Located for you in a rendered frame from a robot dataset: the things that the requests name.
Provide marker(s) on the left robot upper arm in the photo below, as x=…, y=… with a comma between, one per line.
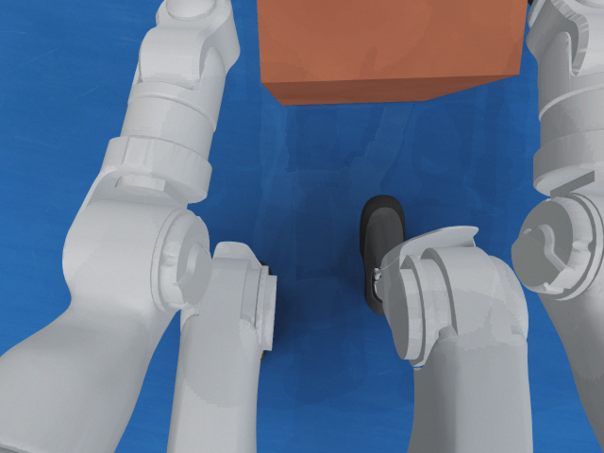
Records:
x=72, y=386

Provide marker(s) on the robot left thigh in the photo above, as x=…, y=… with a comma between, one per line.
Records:
x=217, y=376

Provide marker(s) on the robot thigh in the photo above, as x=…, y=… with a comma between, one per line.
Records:
x=217, y=376
x=448, y=312

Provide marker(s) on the right robot upper arm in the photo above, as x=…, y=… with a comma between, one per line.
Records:
x=559, y=254

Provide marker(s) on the robot right forearm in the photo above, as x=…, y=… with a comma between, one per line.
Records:
x=567, y=39

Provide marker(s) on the robot right thigh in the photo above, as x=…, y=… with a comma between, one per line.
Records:
x=448, y=312

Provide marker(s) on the carton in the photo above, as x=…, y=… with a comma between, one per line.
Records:
x=315, y=52

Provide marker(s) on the robot left forearm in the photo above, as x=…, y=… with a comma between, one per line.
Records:
x=161, y=156

